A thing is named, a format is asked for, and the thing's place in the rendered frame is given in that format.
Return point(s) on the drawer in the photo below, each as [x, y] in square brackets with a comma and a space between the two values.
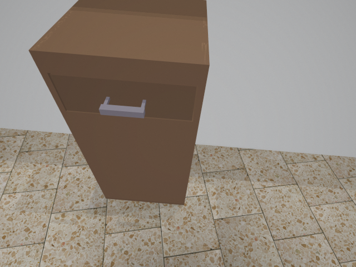
[163, 100]

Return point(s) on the cabinet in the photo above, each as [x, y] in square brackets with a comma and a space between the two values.
[136, 159]

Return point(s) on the handle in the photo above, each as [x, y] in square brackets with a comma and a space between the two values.
[124, 111]

